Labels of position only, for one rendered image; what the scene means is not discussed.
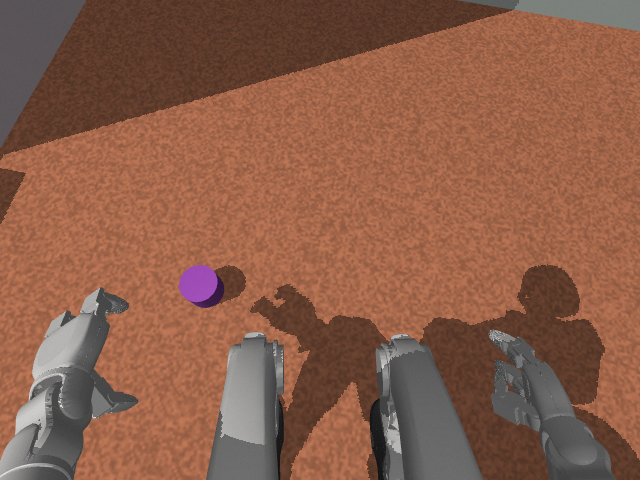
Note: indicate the right robot hand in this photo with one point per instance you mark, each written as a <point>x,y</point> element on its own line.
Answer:
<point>539,395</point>

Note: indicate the left robot arm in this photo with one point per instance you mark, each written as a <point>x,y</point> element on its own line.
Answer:
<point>48,438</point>

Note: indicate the tin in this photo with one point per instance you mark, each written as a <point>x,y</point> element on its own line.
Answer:
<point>202,286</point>

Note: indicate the right robot foot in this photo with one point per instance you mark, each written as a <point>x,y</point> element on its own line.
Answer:
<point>377,439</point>

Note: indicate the right robot arm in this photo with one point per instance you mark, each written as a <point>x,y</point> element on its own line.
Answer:
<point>571,451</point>

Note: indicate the left robot hand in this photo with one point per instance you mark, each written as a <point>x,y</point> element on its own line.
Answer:
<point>77,342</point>

